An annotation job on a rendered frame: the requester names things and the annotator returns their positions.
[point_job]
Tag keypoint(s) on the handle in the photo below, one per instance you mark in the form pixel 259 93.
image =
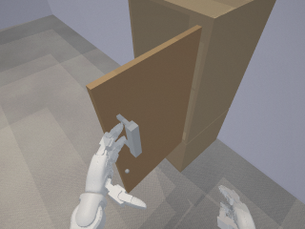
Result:
pixel 133 140

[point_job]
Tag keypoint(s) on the cupboard door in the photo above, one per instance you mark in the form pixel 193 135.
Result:
pixel 153 90

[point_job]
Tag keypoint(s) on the left robot forearm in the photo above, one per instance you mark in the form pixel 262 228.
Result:
pixel 89 213

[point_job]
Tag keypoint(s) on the robot left hand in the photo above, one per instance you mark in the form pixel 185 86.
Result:
pixel 100 168

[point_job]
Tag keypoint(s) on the robot right hand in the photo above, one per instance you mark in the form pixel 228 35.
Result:
pixel 239 216

